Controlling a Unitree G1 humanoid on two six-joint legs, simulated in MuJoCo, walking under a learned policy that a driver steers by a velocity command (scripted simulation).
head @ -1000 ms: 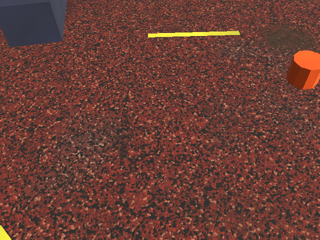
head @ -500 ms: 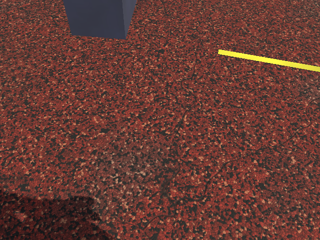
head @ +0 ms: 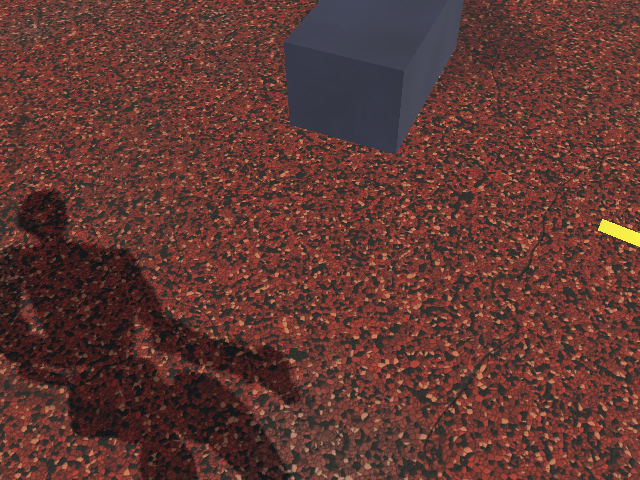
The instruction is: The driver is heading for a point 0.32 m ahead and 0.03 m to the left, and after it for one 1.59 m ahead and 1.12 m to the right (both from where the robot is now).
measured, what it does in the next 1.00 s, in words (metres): walks ahead: left foot, then right foot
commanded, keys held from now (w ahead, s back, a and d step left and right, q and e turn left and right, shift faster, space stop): w+q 0.16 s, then e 0.84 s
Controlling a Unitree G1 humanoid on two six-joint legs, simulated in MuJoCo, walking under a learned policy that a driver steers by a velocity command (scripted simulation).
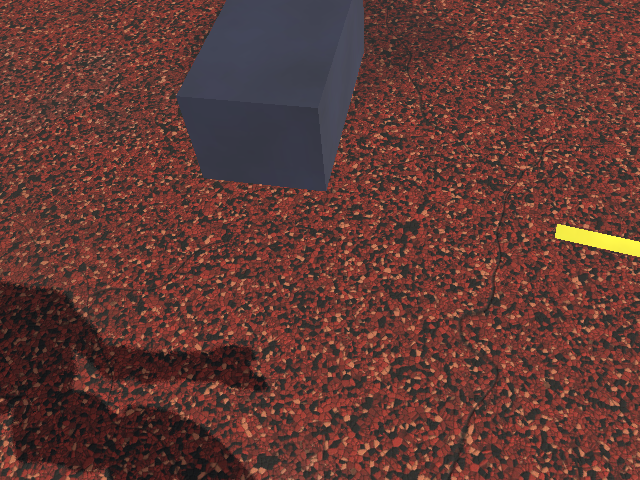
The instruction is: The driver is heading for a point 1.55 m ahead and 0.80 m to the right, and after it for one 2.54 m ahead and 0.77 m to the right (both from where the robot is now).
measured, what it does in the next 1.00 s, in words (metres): steps on the spot, turning right: left foot, then right foot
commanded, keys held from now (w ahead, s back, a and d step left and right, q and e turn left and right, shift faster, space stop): e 0.62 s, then w+e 0.32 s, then w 0.06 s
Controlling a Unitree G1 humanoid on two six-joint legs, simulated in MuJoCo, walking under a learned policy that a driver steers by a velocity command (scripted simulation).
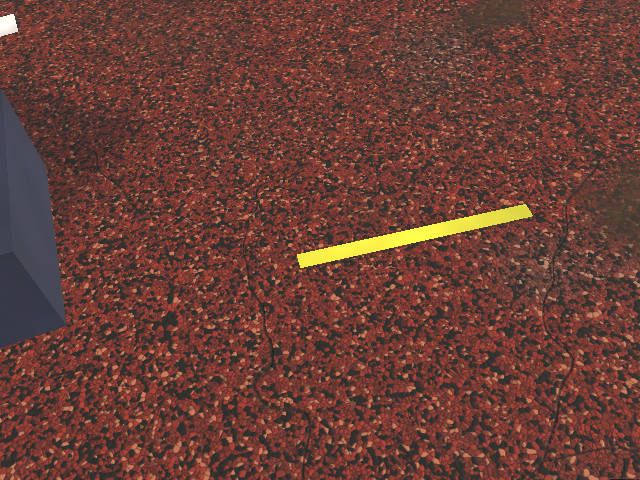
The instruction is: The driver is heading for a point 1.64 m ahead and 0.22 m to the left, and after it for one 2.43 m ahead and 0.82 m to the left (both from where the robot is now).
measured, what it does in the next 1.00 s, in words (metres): walks ahead: left foot, then right foot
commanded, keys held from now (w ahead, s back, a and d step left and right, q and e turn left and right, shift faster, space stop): w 1.00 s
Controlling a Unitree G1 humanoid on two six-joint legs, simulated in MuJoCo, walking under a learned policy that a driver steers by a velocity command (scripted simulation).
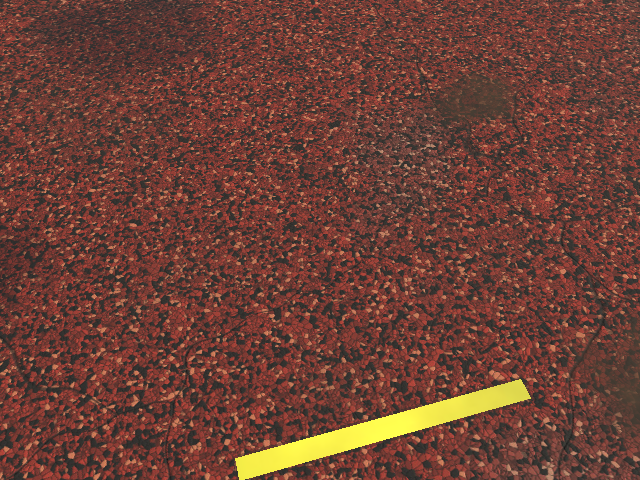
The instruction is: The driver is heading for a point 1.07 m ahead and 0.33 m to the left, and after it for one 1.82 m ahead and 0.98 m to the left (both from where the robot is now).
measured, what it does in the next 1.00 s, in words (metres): walks ahead: left foot, then right foot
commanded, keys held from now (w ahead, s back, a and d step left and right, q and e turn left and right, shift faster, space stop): w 0.58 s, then w+q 0.42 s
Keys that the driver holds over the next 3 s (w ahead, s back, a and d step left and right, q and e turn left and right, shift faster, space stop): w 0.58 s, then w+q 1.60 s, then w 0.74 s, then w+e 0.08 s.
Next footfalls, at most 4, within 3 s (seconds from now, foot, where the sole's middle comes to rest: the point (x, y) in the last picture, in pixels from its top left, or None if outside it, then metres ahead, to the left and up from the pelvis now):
0.16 left None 0.27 0.15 -0.78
0.70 right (406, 442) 0.57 -0.09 -0.78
1.22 left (279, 336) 0.80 0.20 -0.78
1.70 right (315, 228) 1.14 0.14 -0.78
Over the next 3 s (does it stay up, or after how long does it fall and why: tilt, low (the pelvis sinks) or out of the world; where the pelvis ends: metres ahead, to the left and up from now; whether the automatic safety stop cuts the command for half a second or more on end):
stays up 1.41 0.68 0.00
